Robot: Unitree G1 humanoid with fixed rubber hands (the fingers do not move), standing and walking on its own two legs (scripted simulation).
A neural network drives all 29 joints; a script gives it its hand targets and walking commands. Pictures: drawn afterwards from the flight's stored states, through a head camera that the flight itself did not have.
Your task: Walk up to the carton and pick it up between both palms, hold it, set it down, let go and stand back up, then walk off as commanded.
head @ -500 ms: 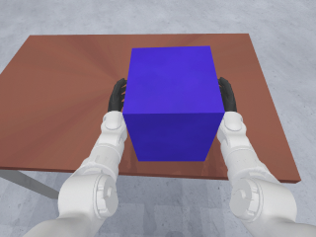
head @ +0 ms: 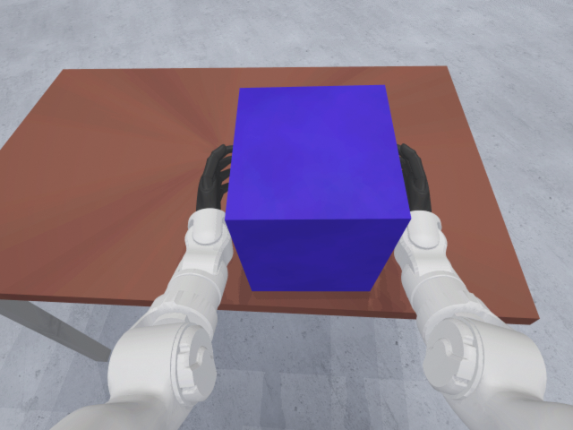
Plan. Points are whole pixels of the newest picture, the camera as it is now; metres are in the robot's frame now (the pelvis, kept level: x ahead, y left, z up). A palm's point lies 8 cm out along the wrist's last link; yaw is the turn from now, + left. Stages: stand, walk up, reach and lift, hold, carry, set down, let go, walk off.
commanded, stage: reach and lift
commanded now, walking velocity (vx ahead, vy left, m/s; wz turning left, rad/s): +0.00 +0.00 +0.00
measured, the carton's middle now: (311, 199) +0.44 +0.00 +0.04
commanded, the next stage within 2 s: none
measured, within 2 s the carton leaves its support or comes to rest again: neither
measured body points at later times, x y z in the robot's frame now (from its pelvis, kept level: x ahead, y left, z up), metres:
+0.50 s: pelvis +0.00 +0.00 +0.00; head +0.05 -0.01 +0.45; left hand +0.42 +0.15 +0.07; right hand +0.43 -0.14 +0.07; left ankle +0.02 +0.13 -0.73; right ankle +0.04 -0.11 -0.73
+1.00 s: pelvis -0.01 +0.00 +0.00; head -0.02 -0.01 +0.45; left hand +0.42 +0.15 +0.17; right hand +0.43 -0.14 +0.15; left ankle +0.02 +0.13 -0.73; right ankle +0.04 -0.11 -0.73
